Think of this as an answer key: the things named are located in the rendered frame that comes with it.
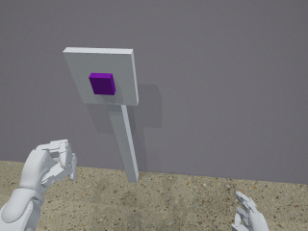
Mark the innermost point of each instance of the robot left hand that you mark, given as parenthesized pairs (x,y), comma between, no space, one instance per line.
(41,170)

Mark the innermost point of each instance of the left robot forearm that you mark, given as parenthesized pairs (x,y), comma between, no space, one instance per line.
(22,211)

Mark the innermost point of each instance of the robot right hand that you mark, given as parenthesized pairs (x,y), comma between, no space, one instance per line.
(253,220)

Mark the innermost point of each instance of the panel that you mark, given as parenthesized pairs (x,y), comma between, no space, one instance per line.
(82,62)

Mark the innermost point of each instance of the button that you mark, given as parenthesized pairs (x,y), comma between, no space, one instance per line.
(102,83)

